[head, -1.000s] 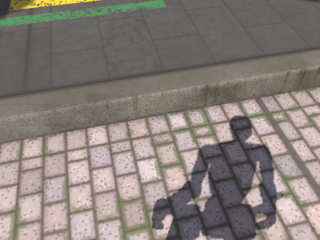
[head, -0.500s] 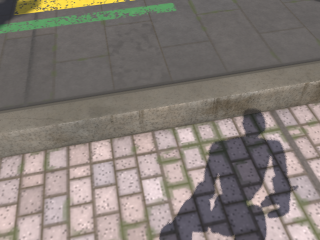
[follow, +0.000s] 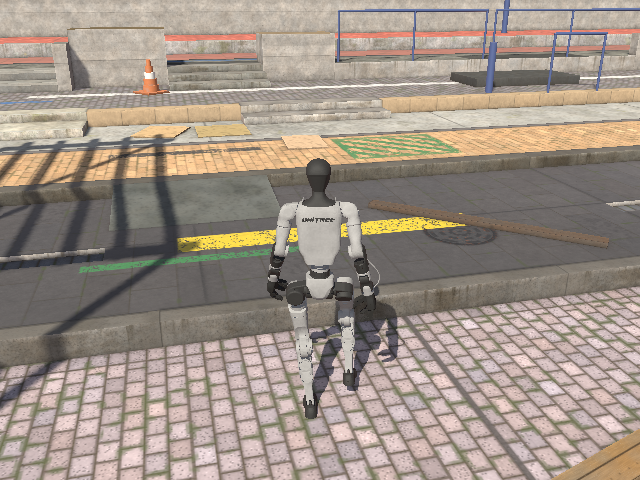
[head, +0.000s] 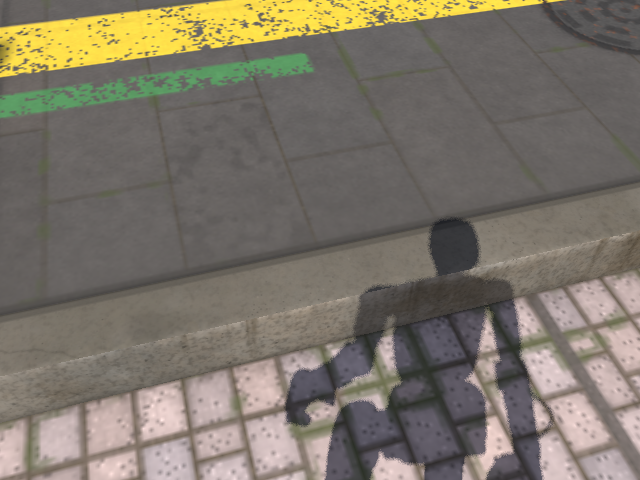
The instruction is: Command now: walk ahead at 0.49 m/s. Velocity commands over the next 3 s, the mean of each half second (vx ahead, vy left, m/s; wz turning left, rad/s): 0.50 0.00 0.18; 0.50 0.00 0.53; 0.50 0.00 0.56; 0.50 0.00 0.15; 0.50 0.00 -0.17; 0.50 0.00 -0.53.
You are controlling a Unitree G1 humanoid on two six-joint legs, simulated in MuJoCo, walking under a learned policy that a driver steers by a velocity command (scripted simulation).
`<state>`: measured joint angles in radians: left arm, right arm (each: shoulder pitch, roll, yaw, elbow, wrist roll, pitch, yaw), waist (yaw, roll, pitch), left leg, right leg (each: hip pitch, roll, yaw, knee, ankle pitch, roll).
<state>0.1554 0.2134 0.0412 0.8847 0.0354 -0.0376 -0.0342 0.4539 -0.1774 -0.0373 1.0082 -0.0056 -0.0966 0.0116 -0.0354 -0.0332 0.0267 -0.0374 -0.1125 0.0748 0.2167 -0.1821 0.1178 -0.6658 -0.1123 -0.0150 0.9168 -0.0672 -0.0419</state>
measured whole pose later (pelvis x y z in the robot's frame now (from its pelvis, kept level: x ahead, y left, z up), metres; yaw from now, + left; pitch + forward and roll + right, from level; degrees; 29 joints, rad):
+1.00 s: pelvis +0.52 +0.05 -0.01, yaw +25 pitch +1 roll +0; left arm 0.14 0.23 0.04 0.84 0.05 -0.06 0.00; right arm 0.27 -0.25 -0.07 0.93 -0.01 -0.05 0.00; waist -0.02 -0.03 0.05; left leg -0.22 -0.15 0.00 0.38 -0.17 0.15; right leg -0.60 -0.11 0.02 1.21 -0.31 0.03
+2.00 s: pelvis +1.00 +0.33 +0.16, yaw +44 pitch +2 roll +0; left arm 0.41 0.21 0.06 0.86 0.00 -0.07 0.01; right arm 0.14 -0.21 -0.05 0.72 -0.04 -0.08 0.02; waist 0.03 -0.01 0.02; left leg -0.38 -0.06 0.10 0.52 -0.19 0.11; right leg -0.26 -0.01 -0.02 1.11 -0.39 -0.06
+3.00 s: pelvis +1.47 +0.67 +0.15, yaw +19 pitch +3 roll +0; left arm 0.49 0.30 0.08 0.80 0.01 -0.04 0.00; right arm 0.03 -0.24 0.01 0.63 -0.04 -0.07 0.00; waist 0.11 0.01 0.00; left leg -0.48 -0.02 -0.03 0.51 -0.12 0.01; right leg -0.04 0.16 0.24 0.52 -0.46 -0.10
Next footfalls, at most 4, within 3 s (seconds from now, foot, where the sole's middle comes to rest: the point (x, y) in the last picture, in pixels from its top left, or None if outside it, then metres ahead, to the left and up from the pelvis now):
0.26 right None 0.33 -0.11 -0.78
0.78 left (273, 460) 0.55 0.09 -0.78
1.38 right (264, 262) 0.94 0.11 -0.61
1.92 left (127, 235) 1.03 0.44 -0.61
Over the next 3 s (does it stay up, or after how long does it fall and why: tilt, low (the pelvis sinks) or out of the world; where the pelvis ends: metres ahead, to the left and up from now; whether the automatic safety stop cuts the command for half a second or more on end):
stays up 1.47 0.67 0.15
